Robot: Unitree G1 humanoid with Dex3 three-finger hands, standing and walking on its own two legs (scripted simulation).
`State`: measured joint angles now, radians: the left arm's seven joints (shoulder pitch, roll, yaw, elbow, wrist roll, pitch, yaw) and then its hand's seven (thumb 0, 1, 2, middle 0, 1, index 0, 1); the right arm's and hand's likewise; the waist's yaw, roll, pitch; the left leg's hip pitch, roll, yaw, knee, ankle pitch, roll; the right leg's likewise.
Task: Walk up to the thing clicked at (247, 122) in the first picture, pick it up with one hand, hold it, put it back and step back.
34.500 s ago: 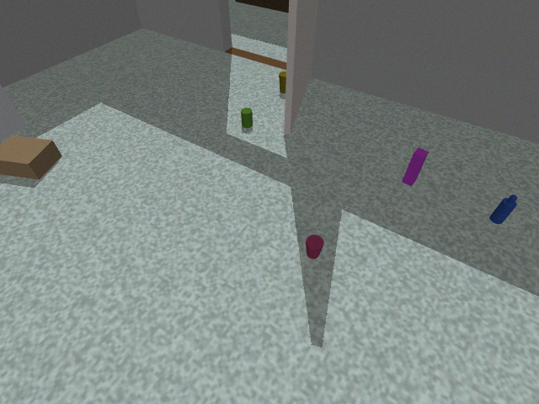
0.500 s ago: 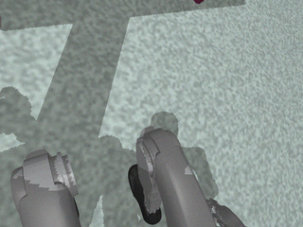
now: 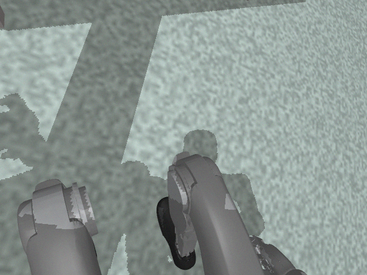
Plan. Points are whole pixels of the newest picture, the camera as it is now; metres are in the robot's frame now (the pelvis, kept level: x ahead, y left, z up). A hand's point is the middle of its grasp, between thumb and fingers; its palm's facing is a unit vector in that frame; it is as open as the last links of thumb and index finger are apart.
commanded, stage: withdraw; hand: left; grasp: from above
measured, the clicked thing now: out of the picture +0.42 +0.37 -0.25
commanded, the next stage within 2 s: home in 1.04 s
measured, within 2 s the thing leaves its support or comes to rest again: neither
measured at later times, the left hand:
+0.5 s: hand out of the picture +0.44 +0.38 -0.10, palm faces -0.29 -0.05 -0.96, open 14.1 cm
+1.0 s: hand out of the picture +0.40 +0.36 -0.10, palm faces -0.45 -0.10 -0.89, open 14.1 cm
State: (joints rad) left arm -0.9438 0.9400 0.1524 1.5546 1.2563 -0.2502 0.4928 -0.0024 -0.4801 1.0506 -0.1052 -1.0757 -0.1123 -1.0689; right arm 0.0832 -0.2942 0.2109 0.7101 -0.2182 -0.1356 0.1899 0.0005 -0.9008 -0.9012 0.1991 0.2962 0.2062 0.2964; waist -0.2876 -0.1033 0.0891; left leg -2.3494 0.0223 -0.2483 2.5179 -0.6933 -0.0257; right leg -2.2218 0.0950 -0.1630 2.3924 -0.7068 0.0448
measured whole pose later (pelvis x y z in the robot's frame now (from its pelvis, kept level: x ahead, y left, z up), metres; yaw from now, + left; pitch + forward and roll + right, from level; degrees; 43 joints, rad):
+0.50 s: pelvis +0.00 +0.00 +0.03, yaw +3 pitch +33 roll -10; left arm -0.84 0.81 0.12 1.19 1.18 -0.13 0.35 0.00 -0.52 0.98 -0.08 -1.02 -0.09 -1.01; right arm 0.14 -0.26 0.08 0.73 -0.13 -0.06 0.18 0.00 -0.92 -0.91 0.20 0.30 0.21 0.30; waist -0.20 -0.01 -0.06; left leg -2.30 0.03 -0.19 2.41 -0.69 -0.02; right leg -2.19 0.08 -0.12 2.32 -0.72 0.04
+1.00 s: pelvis -0.02 +0.00 +0.05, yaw +5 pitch +31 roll -9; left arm -0.94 0.84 0.04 1.35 1.25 -0.35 0.26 0.00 -0.52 1.00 -0.09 -1.00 -0.09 -1.00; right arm 0.14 -0.31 0.11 0.70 -0.12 0.02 0.10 0.00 -0.91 -0.90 0.20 0.30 0.20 0.30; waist -0.21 -0.05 -0.03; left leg -2.26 0.01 -0.16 2.32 -0.61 -0.01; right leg -2.14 0.06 -0.10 2.25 -0.66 0.03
